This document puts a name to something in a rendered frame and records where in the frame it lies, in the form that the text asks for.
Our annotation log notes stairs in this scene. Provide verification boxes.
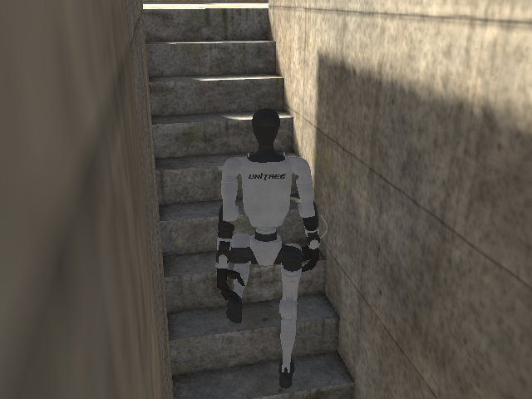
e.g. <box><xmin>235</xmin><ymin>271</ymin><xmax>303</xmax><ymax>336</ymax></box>
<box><xmin>143</xmin><ymin>8</ymin><xmax>355</xmax><ymax>399</ymax></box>

